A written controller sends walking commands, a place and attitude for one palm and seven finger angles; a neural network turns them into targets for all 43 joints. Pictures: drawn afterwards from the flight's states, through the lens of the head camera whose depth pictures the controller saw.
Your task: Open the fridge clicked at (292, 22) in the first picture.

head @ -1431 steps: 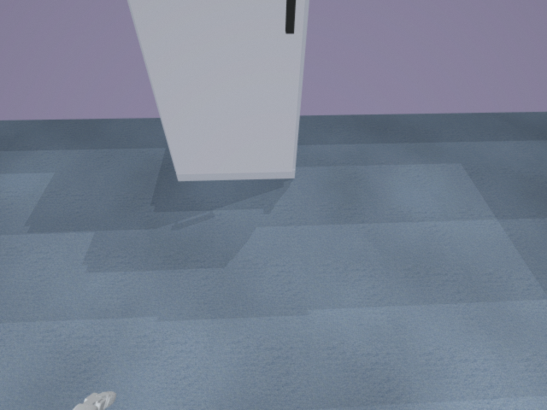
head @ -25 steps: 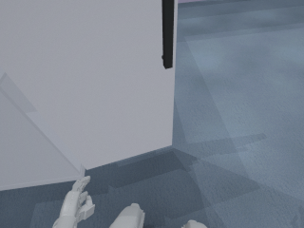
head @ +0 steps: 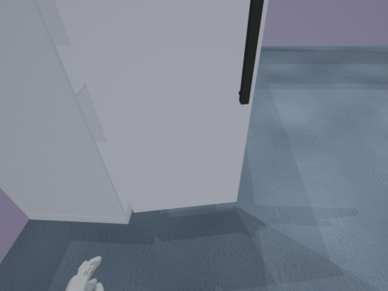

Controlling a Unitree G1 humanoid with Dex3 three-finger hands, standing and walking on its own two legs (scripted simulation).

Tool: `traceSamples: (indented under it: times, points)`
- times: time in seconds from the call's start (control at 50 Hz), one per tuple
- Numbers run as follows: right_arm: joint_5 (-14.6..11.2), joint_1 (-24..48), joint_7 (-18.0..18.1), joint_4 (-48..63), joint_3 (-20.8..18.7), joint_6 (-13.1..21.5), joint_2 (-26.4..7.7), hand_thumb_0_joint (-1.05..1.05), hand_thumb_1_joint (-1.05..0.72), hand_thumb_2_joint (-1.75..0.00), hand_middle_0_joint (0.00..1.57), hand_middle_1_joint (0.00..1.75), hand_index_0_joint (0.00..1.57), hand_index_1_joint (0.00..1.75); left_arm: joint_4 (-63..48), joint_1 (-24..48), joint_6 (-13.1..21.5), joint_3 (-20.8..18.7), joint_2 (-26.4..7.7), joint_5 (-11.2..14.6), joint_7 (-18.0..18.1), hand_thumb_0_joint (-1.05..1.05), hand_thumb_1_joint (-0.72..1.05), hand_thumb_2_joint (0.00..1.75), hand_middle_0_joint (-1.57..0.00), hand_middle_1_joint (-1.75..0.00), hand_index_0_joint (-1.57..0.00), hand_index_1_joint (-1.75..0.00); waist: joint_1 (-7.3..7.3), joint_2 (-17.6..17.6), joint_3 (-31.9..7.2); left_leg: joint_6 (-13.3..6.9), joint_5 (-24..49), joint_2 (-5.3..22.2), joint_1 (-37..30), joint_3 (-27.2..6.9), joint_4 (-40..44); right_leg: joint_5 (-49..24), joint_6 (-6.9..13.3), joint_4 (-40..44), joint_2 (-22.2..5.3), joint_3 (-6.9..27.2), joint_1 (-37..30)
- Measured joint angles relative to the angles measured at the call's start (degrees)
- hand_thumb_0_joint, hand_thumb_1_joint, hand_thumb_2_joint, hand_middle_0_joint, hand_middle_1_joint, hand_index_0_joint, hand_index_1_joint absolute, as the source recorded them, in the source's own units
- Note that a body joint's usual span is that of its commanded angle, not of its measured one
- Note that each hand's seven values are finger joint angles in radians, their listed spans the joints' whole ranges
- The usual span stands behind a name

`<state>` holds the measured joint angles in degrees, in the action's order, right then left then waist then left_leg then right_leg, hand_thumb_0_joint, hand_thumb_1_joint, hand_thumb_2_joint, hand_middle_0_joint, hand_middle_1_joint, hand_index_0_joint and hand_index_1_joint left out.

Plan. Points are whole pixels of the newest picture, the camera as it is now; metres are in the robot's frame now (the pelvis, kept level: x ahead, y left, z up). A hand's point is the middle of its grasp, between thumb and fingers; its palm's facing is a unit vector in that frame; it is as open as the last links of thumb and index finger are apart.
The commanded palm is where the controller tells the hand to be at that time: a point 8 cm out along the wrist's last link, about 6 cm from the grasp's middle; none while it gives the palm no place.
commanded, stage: stop stepping back and stand still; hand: right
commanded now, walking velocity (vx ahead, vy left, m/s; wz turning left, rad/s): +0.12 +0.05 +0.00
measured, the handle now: (248, 45) +0.76 -0.09 +0.22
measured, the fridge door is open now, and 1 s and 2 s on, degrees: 80 80 80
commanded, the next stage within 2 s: let the arm hang, fingers relaxed in 1.20 s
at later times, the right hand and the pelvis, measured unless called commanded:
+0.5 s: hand out of the picture +0.14 -0.28 +0.18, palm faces +0.45 +0.81 -0.38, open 7.4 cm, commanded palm +0.08 -0.31 +0.18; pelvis -0.07 -0.02 +0.00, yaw +2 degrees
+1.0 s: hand out of the picture +0.18 -0.29 +0.17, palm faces +0.41 +0.80 -0.44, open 7.4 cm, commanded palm +0.11 -0.32 +0.18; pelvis -0.04 -0.03 +0.00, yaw +3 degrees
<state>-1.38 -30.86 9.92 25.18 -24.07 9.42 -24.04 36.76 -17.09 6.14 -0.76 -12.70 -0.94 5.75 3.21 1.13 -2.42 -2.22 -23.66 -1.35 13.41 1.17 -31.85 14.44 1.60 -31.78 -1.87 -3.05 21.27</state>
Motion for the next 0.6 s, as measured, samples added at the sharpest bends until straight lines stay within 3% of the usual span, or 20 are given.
traceSamples:
  times: [0.04, 0.1, 0.14, 0.16, 0.2, 0.26, 0.32, 0.34, 0.36, 0.4, 0.44, 0.48, 0.56, 0.6]
  points:
    - [0.02, 0.17, -0.05, 1.04, 0.34, 0.01, 0.28, 0.02, -0.88, -0.90, 0.21, 0.31, 0.22, 0.31, 0.25, -0.30, -0.02, -0.22, -0.35, -0.48, -0.20, 0.02, 0.91, 0.90, -0.20, -0.30, -0.20, -0.30, -0.48, -0.19, 0.71, -0.43, 2.51, 0.08, 0.38, 0.09, 0.19, 4.75, -0.34, -3.28, 0.18, 0.30, 1.53]
    - [-0.08, 0.68, 0.16, 3.31, 0.53, 1.16, 0.71, 0.02, -0.88, -0.90, 0.21, 0.31, 0.22, 0.31, 2.22, 0.07, 0.10, -0.13, -0.70, -0.54, -0.79, 0.02, 0.91, 0.90, -0.20, -0.30, -0.20, -0.30, -2.56, 1.27, 1.43, -0.16, 8.76, 1.39, 1.44, -0.85, -0.67, 7.01, -1.10, -13.26, 0.79, -0.20, 3.08]
    - [0.16, 1.67, 0.49, 3.54, 0.63, 1.97, 1.45, 0.01, -0.88, -0.90, 0.21, 0.31, 0.22, 0.31, 2.88, 0.08, 0.12, 0.14, -1.11, -0.59, -0.89, 0.02, 0.91, 0.90, -0.20, -0.30, -0.20, -0.30, -3.31, 1.14, 0.98, 0.99, 7.39, 1.99, 2.97, -0.44, -3.47, 9.60, -0.41, -10.00, 0.01, 0.25, 0.15]
    - [0.18, 2.69, 0.63, 3.22, 0.65, 2.18, 1.86, 0.01, -0.88, -0.90, 0.21, 0.31, 0.22, 0.31, 2.75, 0.25, 0.27, 0.20, -1.36, -0.52, -0.70, 0.02, 0.91, 0.90, -0.20, -0.30, -0.20, -0.30, -3.21, 0.47, 0.84, 1.17, 4.00, 1.84, 4.44, -0.04, -6.18, 9.16, 0.20, -7.37, -0.43, 0.95, -0.45]
    - [0.32, 5.65, 0.76, 1.17, 0.26, 1.96, 2.06, 0.01, -0.88, -0.90, 0.21, 0.31, 0.21, 0.31, 2.70, 1.71, 0.28, 0.22, -0.54, -0.34, -0.33, 0.02, 0.91, 0.90, -0.20, -0.30, -0.20, -0.30, -3.19, 0.20, 2.39, 1.38, -1.47, 0.98, 7.74, -0.78, -16.40, 0.55, 0.80, -7.55, -0.76, 0.35, 0.08]
    - [0.31, 7.50, 0.09, -2.00, -0.06, 0.95, 1.34, 0.01, -0.88, -0.90, 0.21, 0.31, 0.21, 0.31, 2.96, 3.00, 0.27, 0.86, 2.06, -0.08, -1.19, 0.02, 0.91, 0.90, -0.20, -0.30, -0.20, -0.30, -2.32, 0.18, 2.89, 1.22, -2.90, -0.09, 9.57, 0.29, -25.95, -3.14, 0.72, -5.71, -0.88, 0.05, -0.65]
    - [-0.10, 5.43, -0.30, -1.58, 1.03, -0.29, 1.33, 0.02, -0.89, -0.90, 0.21, 0.30, 0.21, 0.31, 2.02, 2.76, 0.28, 2.21, 3.95, -0.03, -2.02, 0.02, 0.91, 0.90, -0.20, -0.30, -0.20, -0.30, -1.58, -0.78, 1.88, 0.21, -5.42, -0.89, 4.18, 3.58, -16.03, -1.95, 0.03, -3.16, -1.41, 0.23, -0.63]
    - [-0.08, 4.23, -0.40, -0.31, 1.20, -0.65, 0.79, 0.02, -0.89, -0.90, 0.21, 0.30, 0.21, 0.31, 1.02, 2.46, 0.19, 2.58, 4.46, -0.13, -2.20, 0.02, 0.91, 0.90, -0.20, -0.30, -0.20, -0.30, -1.49, -0.52, 1.36, -0.75, -6.61, -0.94, 1.61, 3.72, -10.03, 1.52, -0.29, -4.38, -1.08, 0.09, 0.74]
    - [0.01, 3.08, -0.55, 1.53, 0.92, -0.71, -0.20, 0.02, -0.89, -0.90, 0.21, 0.30, 0.21, 0.31, -0.06, 2.38, 0.06, 2.83, 4.97, -0.19, -2.43, 0.02, 0.90, 0.90, -0.20, -0.30, -0.20, -0.30, -1.99, 0.86, 0.77, -2.51, -7.56, -0.35, 0.58, 1.66, -4.28, 5.99, -0.79, -8.57, -0.02, -0.40, 3.56]
    - [-0.18, 2.90, -1.07, 4.12, 1.05, -0.30, 0.05, 0.02, -0.88, -0.90, 0.21, 0.31, 0.21, 0.31, 0.39, 3.83, 0.04, 3.01, 4.47, -0.43, -2.47, 0.02, 0.90, 0.90, -0.21, -0.30, -0.20, -0.30, -3.37, 0.88, 2.15, -2.83, 5.16, 0.04, 2.54, 1.45, -3.07, 7.64, -1.97, -20.97, 0.47, 0.95, 8.23]
    - [-0.46, 3.24, -1.27, 4.57, 1.43, 0.54, 0.63, 0.02, -0.88, -0.90, 0.21, 0.31, 0.22, 0.31, 1.95, 4.31, -0.12, 2.84, 3.78, -0.45, -2.33, 0.02, 0.90, 0.90, -0.21, -0.30, -0.20, -0.30, -3.91, 0.68, 2.48, -1.86, 8.78, 0.36, 2.34, 1.79, -1.71, 6.98, -2.32, -26.46, 0.41, 1.03, 9.36]
    - [-0.62, 3.10, -1.01, 3.94, 1.20, 0.94, 0.90, 0.01, -0.88, -0.90, 0.21, 0.31, 0.22, 0.31, 2.49, 3.70, -0.36, 2.54, 3.23, -0.03, -1.88, 0.02, 0.90, 0.90, -0.21, -0.30, -0.20, -0.30, -4.28, 1.21, 1.70, -1.09, 9.38, 1.18, 2.02, 1.67, 0.31, 7.24, -2.13, -23.84, 0.08, -0.37, 7.43]
    - [-0.63, 3.22, 0.20, 2.22, 0.37, 0.87, 1.54, 0.01, -0.88, -0.90, 0.21, 0.31, 0.22, 0.31, 1.07, 2.22, 0.68, 1.72, 0.68, 0.25, -0.32, 0.02, 0.90, 0.90, -0.21, -0.30, -0.20, -0.30, -4.14, 0.63, 0.90, 0.19, 7.83, 2.01, 3.38, 1.87, -1.27, 9.41, -0.07, -4.70, -0.93, -1.64, -3.32]
    - [-0.77, 4.80, 0.63, 0.99, -0.03, 0.76, 1.51, 0.01, -0.88, -0.90, 0.21, 0.31, 0.21, 0.31, 0.59, 3.21, 0.88, 0.89, -0.08, 0.55, 0.33, 0.02, 0.90, 0.90, -0.21, -0.30, -0.20, -0.30, -3.52, 0.51, 2.56, 1.18, 3.05, 2.03, 5.45, 1.26, -7.12, 1.32, 0.14, -3.07, -0.73, -1.63, -3.62]
